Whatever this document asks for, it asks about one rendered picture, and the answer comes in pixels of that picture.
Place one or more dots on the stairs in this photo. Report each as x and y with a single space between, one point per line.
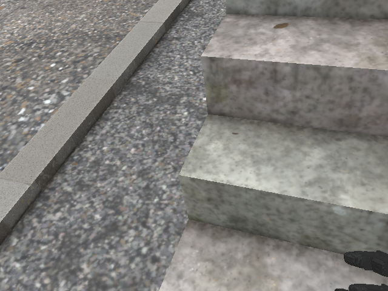
290 168

